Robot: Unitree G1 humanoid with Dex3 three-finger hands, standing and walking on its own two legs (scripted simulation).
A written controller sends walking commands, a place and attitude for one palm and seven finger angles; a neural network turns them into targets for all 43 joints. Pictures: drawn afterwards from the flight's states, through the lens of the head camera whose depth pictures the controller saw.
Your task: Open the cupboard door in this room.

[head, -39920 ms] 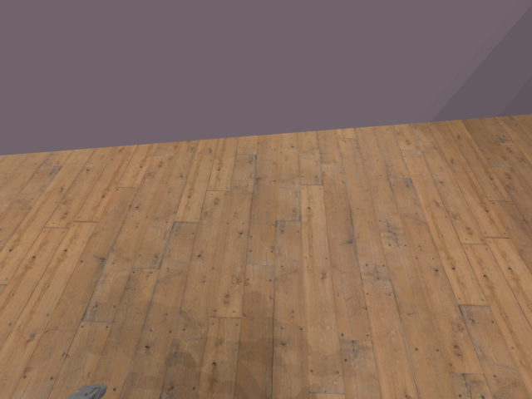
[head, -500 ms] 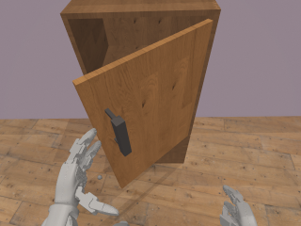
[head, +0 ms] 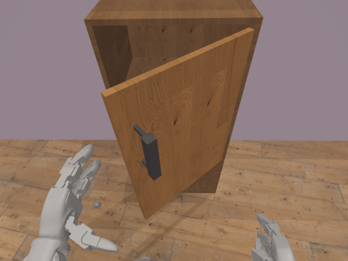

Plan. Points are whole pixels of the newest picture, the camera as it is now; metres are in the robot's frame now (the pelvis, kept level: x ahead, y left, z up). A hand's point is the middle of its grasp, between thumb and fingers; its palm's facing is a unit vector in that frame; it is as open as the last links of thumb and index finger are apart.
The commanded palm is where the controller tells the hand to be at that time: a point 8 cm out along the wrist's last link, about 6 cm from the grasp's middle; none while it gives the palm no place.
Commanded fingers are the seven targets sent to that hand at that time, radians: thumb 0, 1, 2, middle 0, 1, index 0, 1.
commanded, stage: draw the hand back to the body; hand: left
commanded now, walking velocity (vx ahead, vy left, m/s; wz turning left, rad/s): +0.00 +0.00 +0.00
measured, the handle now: (146, 152) +0.34 +0.09 +0.08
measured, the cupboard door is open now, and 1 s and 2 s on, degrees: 41 41 41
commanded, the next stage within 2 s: step back with the hand held close in 1.30 s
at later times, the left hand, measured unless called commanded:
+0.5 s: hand (47, 194) +0.20 +0.23 +0.15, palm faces +0.26 -0.91 -0.33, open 14.1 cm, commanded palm +0.16 +0.28 +0.18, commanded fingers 0.00 0.20 0.60 -0.17 -0.30 -0.17 -0.30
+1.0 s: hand (5, 161) +0.22 +0.28 +0.21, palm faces +0.46 -0.80 -0.40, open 8.3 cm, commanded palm +0.17 +0.31 +0.22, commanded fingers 0.00 0.90 0.90 -0.20 -0.30 -0.20 -0.30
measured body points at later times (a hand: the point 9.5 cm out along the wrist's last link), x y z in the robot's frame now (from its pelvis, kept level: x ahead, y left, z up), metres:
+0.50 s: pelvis +0.01 +0.03 +0.04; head +0.00 +0.02 +0.49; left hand +0.18 +0.28 +0.17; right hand +0.19 -0.19 -0.03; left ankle +0.04 +0.14 -0.69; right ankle -0.03 -0.12 -0.69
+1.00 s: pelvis +0.02 +0.02 +0.05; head +0.01 +0.00 +0.50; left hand +0.19 +0.32 +0.23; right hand +0.21 -0.21 -0.03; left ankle +0.04 +0.14 -0.69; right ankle -0.03 -0.12 -0.69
